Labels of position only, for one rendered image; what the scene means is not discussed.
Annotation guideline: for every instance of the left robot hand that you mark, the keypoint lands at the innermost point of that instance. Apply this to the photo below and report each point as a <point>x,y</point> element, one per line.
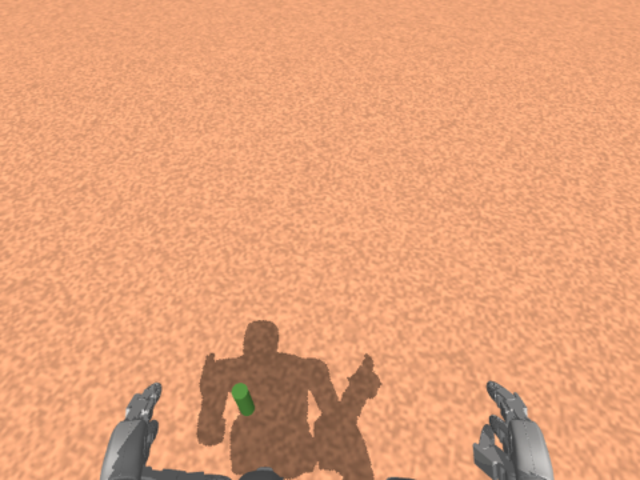
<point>130,442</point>

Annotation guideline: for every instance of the right robot hand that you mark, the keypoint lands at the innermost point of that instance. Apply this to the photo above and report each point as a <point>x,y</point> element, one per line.
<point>524,453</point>

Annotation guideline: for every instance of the can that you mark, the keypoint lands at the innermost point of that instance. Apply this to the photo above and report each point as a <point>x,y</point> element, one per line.
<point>243,399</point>

